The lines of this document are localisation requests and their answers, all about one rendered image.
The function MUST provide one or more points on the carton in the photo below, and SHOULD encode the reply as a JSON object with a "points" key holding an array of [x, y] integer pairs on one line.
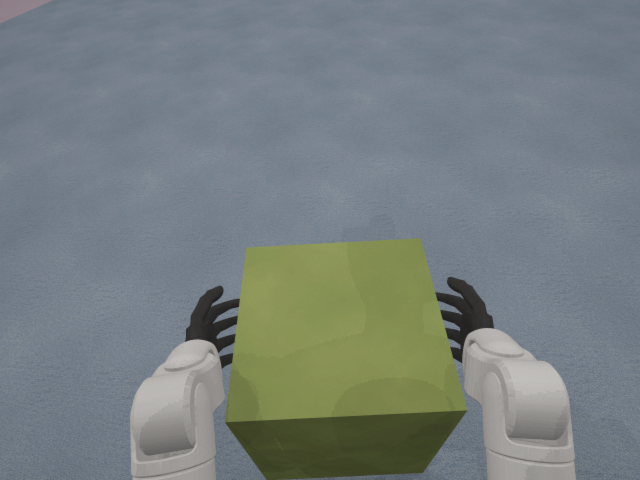
{"points": [[341, 363]]}

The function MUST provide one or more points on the robot right forearm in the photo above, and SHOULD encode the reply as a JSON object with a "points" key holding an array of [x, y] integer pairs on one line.
{"points": [[525, 406]]}

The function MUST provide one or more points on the robot left forearm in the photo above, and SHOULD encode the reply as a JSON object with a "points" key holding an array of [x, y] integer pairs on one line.
{"points": [[171, 420]]}

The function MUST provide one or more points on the robot right hand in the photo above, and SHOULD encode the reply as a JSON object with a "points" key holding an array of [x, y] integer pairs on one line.
{"points": [[474, 315]]}

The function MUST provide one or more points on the robot left hand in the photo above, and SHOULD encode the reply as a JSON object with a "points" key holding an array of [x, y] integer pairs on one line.
{"points": [[202, 327]]}

